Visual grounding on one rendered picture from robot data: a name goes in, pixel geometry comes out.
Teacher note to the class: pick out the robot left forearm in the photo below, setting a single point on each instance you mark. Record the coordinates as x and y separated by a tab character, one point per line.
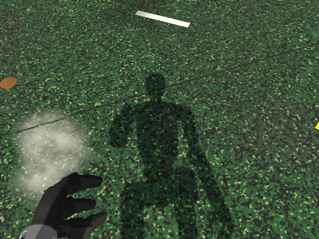
39	231

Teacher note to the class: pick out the robot left hand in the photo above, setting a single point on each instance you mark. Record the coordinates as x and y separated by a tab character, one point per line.
55	206

